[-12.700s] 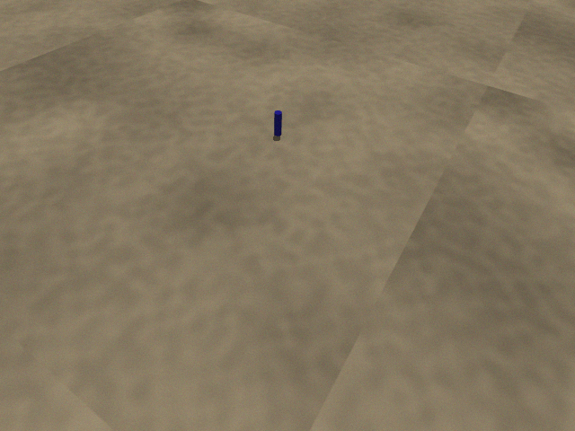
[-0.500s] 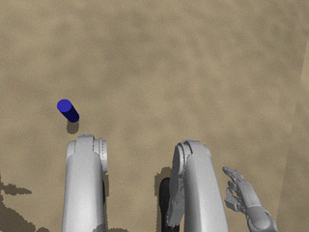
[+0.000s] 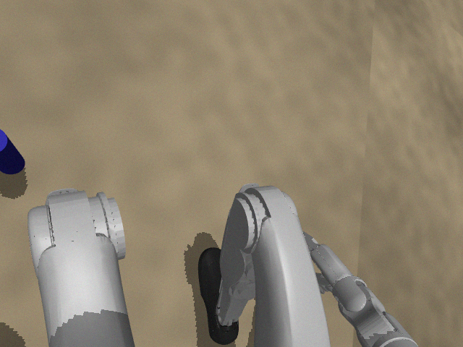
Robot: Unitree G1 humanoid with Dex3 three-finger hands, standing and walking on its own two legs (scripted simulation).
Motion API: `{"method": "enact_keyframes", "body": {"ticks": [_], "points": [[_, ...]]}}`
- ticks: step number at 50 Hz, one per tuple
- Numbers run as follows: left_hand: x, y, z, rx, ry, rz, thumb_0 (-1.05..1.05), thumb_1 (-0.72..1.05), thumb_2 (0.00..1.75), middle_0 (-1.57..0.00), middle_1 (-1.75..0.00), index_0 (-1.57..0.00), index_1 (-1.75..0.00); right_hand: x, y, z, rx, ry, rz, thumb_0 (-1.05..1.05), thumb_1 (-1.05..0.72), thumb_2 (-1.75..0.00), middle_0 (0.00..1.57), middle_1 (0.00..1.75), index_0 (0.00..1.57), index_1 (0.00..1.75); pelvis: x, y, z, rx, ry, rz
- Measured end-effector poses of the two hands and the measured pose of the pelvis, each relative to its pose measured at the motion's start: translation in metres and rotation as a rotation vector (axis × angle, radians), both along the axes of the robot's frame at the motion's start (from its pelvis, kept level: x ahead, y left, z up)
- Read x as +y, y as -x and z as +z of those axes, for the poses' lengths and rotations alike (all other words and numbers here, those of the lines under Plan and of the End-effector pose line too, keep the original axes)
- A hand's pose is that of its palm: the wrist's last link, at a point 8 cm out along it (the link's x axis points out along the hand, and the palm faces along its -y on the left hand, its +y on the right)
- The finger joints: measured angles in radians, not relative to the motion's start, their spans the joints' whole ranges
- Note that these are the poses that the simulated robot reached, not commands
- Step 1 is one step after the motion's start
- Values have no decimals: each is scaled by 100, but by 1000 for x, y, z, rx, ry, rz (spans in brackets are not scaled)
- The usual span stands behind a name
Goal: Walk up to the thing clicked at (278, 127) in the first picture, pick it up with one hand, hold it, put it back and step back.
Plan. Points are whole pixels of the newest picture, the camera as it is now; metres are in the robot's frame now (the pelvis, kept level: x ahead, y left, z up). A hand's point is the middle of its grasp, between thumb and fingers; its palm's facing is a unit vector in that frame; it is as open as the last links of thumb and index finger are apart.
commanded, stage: close in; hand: left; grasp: from the side
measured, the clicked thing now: (1, 153) +0.40 +0.31 -0.22
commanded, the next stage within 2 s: rest palm in 0.58 s
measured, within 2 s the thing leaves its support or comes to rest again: leaves its support in 1.88 s
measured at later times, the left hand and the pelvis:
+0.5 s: hand out of the picture +0.36 +0.32 -0.18, palm faces +0.27 -0.96 +0.01, open 17.3 cm; pelvis -0.01 +0.01 -0.02, yaw -3 degrees
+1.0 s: hand (5, 165) +0.38 +0.29 -0.20, palm faces +0.32 -0.95 -0.01, open 13.9 cm; pelvis -0.02 +0.02 -0.02, yaw -4 degrees
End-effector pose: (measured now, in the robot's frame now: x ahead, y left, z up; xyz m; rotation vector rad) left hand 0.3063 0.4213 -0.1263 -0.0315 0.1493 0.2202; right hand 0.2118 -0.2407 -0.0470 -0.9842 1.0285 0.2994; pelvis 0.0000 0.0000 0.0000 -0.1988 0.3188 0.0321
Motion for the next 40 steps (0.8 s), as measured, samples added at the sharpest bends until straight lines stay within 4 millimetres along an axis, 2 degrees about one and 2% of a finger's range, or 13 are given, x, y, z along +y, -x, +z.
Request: {"method": "enact_keyframes", "body": {"ticks": [7,13,24,34,40], "points": [[-31,-13,-37,5,25,-16,-1,-54,7,-6,-12,-5,-12,6,2,4,20,59,66,0,-92,-90,20,30,21,30,4,3,-10,-61,27,-18],[-48,-20,-53,-36,22,27,-1,-57,5,-7,-12,-6,-11,11,8,10,41,102,108,0,-92,-90,20,30,21,30,8,7,-16,-109,52,-28],[-57,-17,-57,-56,-21,52,-1,-50,5,-6,-9,-6,-8,14,29,14,107,143,105,0,-92,-90,20,30,21,30,14,12,-17,-144,84,-29],[-76,-25,-60,-67,-19,70,-1,-39,9,-5,-7,-4,-6,18,43,16,127,149,103,0,-91,-89,20,30,21,30,16,16,-19,-173,96,-40],[-81,-28,-65,-71,-33,82,-1,-30,13,-6,-6,-4,-6,18,49,15,150,157,99,0,-90,-90,20,30,21,30,17,16,-20,-181,101,-47]]}}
